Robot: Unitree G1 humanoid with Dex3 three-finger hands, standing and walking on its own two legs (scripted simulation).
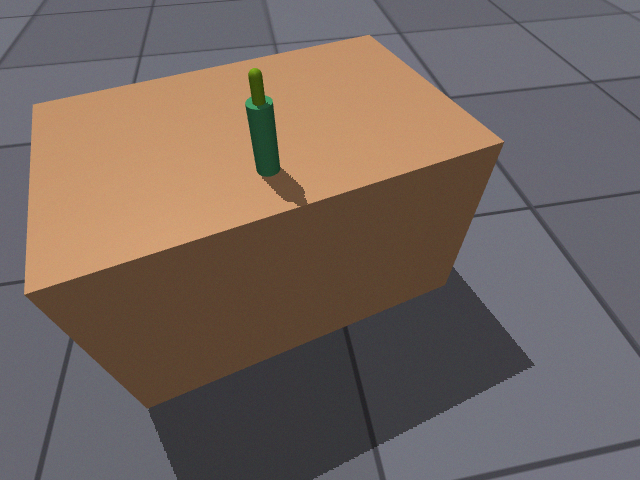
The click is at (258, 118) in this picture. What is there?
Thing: necked bottle
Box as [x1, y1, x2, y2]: [245, 68, 279, 176]
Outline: 252,68 248,73 251,96 246,100 245,105 257,172 261,175 269,176 275,174 279,170 272,100 268,96 264,95 260,71 256,68
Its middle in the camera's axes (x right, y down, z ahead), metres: -0.13 -0.26 +0.85
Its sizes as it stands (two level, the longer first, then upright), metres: 0.057 0.057 0.245
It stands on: a support 0.65 m high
